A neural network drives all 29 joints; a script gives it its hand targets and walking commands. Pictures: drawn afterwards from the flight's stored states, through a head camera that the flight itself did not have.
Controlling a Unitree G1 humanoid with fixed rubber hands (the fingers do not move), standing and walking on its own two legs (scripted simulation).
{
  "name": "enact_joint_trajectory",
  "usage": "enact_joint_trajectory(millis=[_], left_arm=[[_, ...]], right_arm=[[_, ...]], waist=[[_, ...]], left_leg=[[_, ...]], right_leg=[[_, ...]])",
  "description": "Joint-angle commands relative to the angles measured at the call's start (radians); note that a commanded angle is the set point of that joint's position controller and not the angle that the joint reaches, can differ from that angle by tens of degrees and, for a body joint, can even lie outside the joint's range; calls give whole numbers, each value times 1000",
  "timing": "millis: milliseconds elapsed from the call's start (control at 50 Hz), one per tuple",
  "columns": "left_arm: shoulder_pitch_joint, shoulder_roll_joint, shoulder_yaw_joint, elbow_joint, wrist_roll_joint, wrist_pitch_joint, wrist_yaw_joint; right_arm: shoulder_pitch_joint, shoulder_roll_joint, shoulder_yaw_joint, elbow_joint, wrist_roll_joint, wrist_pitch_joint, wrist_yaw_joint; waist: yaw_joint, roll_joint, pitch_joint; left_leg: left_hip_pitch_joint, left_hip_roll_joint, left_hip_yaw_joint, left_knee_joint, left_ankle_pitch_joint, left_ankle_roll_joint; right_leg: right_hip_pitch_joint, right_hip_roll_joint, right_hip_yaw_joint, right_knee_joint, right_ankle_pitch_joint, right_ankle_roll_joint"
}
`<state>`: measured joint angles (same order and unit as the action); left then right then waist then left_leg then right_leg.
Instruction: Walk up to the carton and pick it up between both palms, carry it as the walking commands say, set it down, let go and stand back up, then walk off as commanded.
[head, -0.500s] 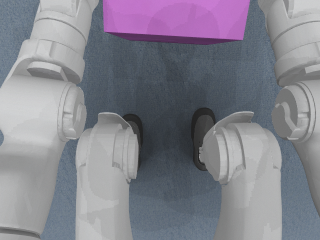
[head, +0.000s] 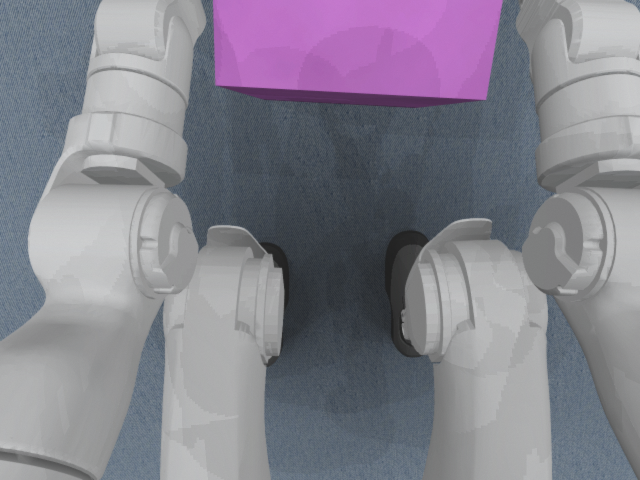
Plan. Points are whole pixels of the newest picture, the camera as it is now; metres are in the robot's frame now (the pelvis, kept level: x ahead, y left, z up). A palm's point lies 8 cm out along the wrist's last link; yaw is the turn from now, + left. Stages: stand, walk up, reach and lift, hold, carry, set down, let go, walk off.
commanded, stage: reach and lift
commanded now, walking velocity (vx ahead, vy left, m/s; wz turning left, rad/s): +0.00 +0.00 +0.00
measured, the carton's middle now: out of the picture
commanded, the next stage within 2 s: none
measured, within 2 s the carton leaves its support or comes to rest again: leaves its support in 0.40 s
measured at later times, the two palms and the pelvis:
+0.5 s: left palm out of the picture +0.57 +0.12 -0.12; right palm out of the picture +0.55 -0.18 -0.13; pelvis +0.00 +0.00 +0.01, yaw +0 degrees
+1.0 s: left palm out of the picture +0.57 +0.12 -0.06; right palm out of the picture +0.55 -0.18 -0.06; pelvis +0.01 +0.00 +0.05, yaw +0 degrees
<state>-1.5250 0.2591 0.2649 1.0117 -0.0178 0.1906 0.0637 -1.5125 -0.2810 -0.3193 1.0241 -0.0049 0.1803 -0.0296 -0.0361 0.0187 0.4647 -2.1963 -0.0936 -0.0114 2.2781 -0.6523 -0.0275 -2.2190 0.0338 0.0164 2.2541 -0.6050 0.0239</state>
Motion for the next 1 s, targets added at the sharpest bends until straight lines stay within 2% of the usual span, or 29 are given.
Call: enact_joint_trajectory(millis=[0, 200, 360, 400, 460, 520, 600, 680, 780, 980], left_arm=[[-459, -906, -305, -77, -62, 14, -256], [-453, -943, -341, -122, -77, 18, -253], [-562, -999, -460, -301, -161, 11, -210], [-573, -1007, -468, -316, -166, 20, -199], [-557, -1024, -430, -269, -131, 38, -194], [-516, -1029, -339, -190, -58, 59, -207], [-478, -1038, -253, -141, 10, 84, -229], [-484, -1052, -244, -170, 24, 98, -237], [-505, -1070, -290, -245, 4, 111, -236], [-415, -1126, -306, -268, 30, 136, -244]], right_arm=[[-424, 898, 298, -56, 61, 28, 258], [-439, 927, 355, -113, 103, 30, 259], [-579, 971, 472, -316, 191, 23, 225], [-603, 973, 484, -335, 199, 29, 217], [-598, 989, 454, -298, 172, 44, 213], [-551, 1015, 381, -223, 108, 69, 221], [-510, 1037, 310, -175, 42, 96, 234], [-528, 1056, 314, -213, 29, 108, 238], [-562, 1079, 372, -299, 56, 120, 228], [-448, 1136, 365, -298, 26, 146, 227]], waist=[[-42, 19, -998], [-40, 24, -1078], [-34, 23, -1544], [-34, 17, -1605], [-33, 14, -1543], [-29, 7, -1393], [-22, 0, -1326], [-10, -10, -1399], [-4, -28, -1576], [-8, -13, -1594]], left_leg=[[386, -53, 56, -186, 302, 27], [425, -56, 58, -191, 360, 35], [628, -56, 65, -197, 524, 23], [651, -55, 64, -208, 521, 20], [605, -55, 65, -242, 447, 19], [504, -56, 73, -280, 339, 21], [441, -62, 80, -316, 280, 26], [460, -69, 85, -334, 301, 29], [515, -71, 92, -347, 359, 25], [532, -71, 89, -400, 415, 10]], right_leg=[[488, 71, -71, -153, 329, -28], [507, 71, -73, -151, 382, -34], [722, 76, -84, -155, 565, -23], [742, 77, -88, -166, 562, -19], [682, 78, -95, -198, 477, -15], [599, 81, -97, -241, 372, -11], [550, 86, -96, -281, 316, -8], [583, 92, -97, -303, 335, -5], [690, 99, -98, -319, 407, 0], [711, 111, -94, -365, 473, 6]])
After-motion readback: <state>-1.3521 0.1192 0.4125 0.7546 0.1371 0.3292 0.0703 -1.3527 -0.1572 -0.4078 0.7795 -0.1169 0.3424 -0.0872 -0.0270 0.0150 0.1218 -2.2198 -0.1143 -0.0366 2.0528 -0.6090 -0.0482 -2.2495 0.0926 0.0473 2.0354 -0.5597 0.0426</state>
